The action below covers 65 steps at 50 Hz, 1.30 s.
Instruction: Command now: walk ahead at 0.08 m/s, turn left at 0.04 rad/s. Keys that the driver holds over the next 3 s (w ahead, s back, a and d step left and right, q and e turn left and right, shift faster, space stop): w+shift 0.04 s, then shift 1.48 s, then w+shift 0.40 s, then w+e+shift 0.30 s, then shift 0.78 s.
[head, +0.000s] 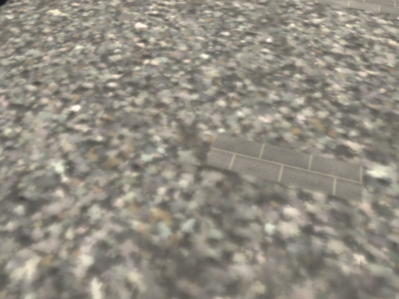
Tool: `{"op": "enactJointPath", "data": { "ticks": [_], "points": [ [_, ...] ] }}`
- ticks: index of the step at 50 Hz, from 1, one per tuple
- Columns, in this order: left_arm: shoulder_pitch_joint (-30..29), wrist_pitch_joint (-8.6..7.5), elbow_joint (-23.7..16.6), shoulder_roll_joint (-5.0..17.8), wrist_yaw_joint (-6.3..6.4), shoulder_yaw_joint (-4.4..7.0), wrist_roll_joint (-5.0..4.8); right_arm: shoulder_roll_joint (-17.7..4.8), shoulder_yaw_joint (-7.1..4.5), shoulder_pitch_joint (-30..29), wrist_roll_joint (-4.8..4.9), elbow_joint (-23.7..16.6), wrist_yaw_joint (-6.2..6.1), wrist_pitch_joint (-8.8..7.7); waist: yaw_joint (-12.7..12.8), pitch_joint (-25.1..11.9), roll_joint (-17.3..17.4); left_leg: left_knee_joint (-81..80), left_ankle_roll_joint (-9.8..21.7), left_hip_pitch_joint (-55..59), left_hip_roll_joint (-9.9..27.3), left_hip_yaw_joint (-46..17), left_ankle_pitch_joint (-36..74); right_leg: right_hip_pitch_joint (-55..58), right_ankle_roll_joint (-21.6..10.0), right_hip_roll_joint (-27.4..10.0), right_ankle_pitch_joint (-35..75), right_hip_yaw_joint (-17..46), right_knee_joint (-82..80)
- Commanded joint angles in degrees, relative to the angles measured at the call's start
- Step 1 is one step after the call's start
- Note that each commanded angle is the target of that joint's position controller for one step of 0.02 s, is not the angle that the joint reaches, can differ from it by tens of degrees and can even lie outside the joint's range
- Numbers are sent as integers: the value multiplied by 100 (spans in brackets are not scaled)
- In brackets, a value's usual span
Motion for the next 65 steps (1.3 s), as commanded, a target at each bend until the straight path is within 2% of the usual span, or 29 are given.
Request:
{"op": "enactJointPath", "data": {
  "ticks": [1,2,3,4,5,6,7,8,9,10,11,13,15,21,32,42,53,65],
  "points": [
    [41,-53,-155,546,30,134,-31,-757,-228,215,34,-305,-47,-59,-82,-247,226,-909,268,-469,349,-458,-583,366,-132,88,-336,-121,-36],
    [35,-75,-146,598,20,168,-101,-1016,-319,404,95,-283,-54,-24,-194,-75,490,-1195,509,-463,529,-858,-2185,-131,-162,327,-1432,-404,407],
    [-308,-132,-285,558,12,155,-110,-1075,-315,405,104,-312,-62,-12,-288,390,746,-1670,779,-605,961,-1515,-2725,-722,-171,357,-1261,-502,833],
    [-483,-208,-394,478,8,132,-131,-1074,-293,261,106,-308,-80,-37,-244,676,928,-1857,980,-761,1289,-1971,-2463,-866,-257,223,-947,-358,1026],
    [-395,-275,-377,411,0,112,-122,-901,-229,30,107,-323,-96,-83,-88,741,897,-1696,981,-880,1314,-1904,-1558,-678,-338,47,-713,-169,820],
    [-123,-320,-278,323,-26,82,-64,-664,-147,-254,82,-350,-96,-120,141,533,851,-1288,783,-890,1095,-1457,-460,-167,-384,-52,-278,-95,227],
    [155,-341,-150,378,-59,80,23,-506,-107,-265,40,-333,-93,-140,207,172,627,-786,465,-866,730,-942,287,459,-383,-168,605,94,-188],
    [114,-339,-99,853,-80,190,4,-557,-155,8,33,-368,-122,-137,-119,16,-141,-260,129,-664,115,-193,582,421,-492,-252,1225,335,-168],
    [25,-321,-98,813,-90,168,-24,-486,-141,322,18,-281,-167,-113,-251,-248,-733,-91,-94,-370,-27,26,581,387,-720,-388,1194,572,-321],
    [-133,-303,-145,572,-91,75,-30,-508,-139,420,44,-216,-195,-88,-262,-271,-768,-109,-178,-204,42,-50,710,344,-825,-478,1312,687,-395],
    [-206,-284,-135,535,-94,47,-41,-554,-156,434,75,-151,-213,-61,-257,-235,-613,-113,-191,-123,73,-65,914,334,-797,-434,1588,613,-319],
    [-110,-295,-82,648,-99,55,-65,-630,-183,454,88,-99,-234,-6,-179,-412,-306,-100,-146,-29,145,-134,1461,544,-749,-398,2140,500,-145],
    [-59,-282,9,683,-95,47,-76,-610,-179,491,101,-37,-224,40,-156,-491,-265,-186,-147,50,188,-167,1604,693,-721,-362,2422,419,-105],
    [-290,-164,158,635,-77,24,-89,-646,-200,499,94,217,-243,113,-117,-325,-74,-423,-219,107,240,-158,1610,771,-691,-313,2326,354,-201],
    [-583,-80,572,577,-53,26,-75,-672,-224,501,84,798,-308,96,-105,-87,-105,-678,-269,148,282,-91,1278,644,-638,-228,1348,313,-559],
    [-587,-34,866,588,12,20,-73,-584,-183,582,89,1376,-303,4,-81,54,-102,-766,-264,34,269,-4,991,482,-616,-186,470,340,-797],
    [-392,5,1039,531,61,6,-84,-467,-114,710,94,1901,-284,-59,-65,116,-42,-825,-227,-121,247,52,883,432,-593,-112,253,271,-831],
    [-130,29,1118,451,104,-4,-92,-358,-60,808,102,2273,-267,-85,-75,159,-18,-864,-176,-256,215,86,804,429,-559,-55,292,192,-790]
  ]
}}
